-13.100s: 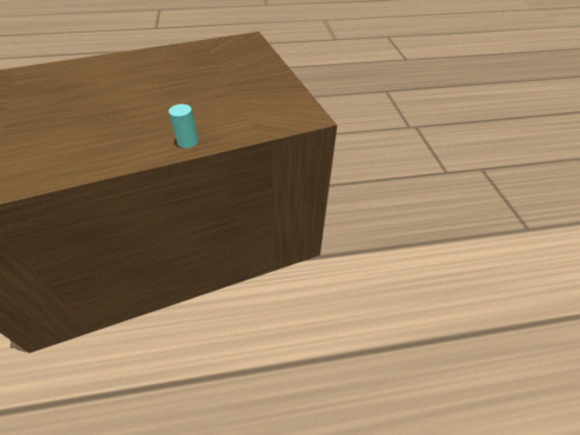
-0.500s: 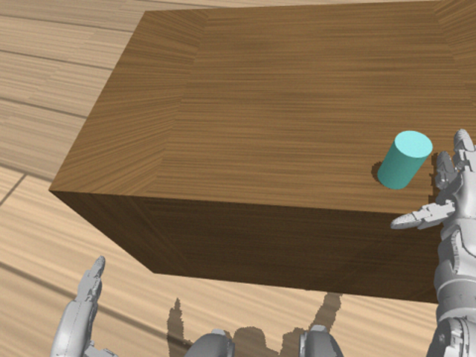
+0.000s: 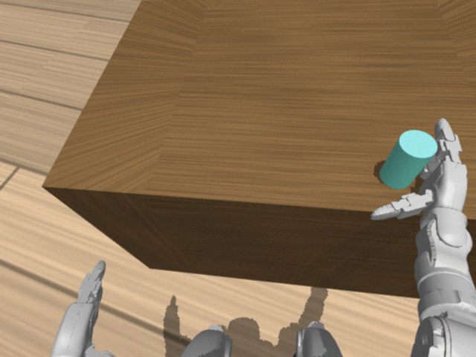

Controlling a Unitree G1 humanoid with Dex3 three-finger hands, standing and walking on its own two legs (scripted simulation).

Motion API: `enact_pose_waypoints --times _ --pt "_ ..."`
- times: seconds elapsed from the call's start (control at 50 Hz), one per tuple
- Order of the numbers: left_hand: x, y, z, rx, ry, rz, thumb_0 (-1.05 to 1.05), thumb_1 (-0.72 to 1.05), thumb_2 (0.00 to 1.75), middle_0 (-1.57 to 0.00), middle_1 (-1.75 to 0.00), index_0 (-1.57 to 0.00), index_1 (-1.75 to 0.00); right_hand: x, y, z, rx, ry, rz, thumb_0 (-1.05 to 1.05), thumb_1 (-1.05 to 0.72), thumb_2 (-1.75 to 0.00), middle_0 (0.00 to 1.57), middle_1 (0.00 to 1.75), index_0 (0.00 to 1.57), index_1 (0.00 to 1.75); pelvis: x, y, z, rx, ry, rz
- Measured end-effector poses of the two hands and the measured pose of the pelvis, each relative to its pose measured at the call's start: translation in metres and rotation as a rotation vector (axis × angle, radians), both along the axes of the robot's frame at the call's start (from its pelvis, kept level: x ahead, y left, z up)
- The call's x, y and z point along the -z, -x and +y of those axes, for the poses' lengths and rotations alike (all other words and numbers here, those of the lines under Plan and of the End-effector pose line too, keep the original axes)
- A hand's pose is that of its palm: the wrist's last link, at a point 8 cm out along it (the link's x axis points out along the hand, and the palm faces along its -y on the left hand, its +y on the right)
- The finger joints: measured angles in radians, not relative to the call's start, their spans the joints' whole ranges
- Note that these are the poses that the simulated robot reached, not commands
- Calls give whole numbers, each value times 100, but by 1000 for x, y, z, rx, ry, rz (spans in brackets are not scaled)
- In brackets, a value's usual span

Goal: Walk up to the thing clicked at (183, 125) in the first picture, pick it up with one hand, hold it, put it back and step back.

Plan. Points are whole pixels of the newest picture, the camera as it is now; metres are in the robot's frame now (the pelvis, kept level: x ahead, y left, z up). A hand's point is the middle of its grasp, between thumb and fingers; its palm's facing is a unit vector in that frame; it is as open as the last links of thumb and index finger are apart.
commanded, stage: close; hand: right
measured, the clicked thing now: (405, 161) +0.46 -0.23 +0.01
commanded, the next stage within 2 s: settle in 0.62 s
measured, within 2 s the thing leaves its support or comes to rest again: leaves its support in 1.02 s
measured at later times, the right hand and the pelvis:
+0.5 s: hand (411, 168) +0.44 -0.23 +0.03, palm faces +0.25 +0.97 +0.03, open 12.0 cm; pelvis +0.01 +0.00 +0.01, yaw +0 degrees
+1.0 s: hand (406, 165) +0.44 -0.23 +0.03, palm faces +0.22 +0.98 +0.02, open 8.5 cm; pelvis +0.00 +0.00 +0.00, yaw +0 degrees
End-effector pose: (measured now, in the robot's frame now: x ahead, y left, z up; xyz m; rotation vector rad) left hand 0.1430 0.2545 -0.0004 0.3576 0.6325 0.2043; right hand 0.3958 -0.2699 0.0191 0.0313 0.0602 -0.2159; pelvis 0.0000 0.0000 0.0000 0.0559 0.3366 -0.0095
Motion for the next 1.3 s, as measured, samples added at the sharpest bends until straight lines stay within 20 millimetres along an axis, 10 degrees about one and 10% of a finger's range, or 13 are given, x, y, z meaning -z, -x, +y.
enact_pose_waypoints --times 0.66,1.3 --pt "-11 -9 -6 32 -7 -9 -1 -51 5 -5 -5 -6 -5 -7 -19 -15 0 24 -25 -1 13 -59 95 80 100 81 0 -2 1 6 -4 13" --pt "-15 -2 -2 -9 22 0 -1 -51 5 -6 -6 -7 -5 -47 -16 -8 18 18 12 -2 31 -107 84 116 88 118 -21 -3 -3 6 5 -54"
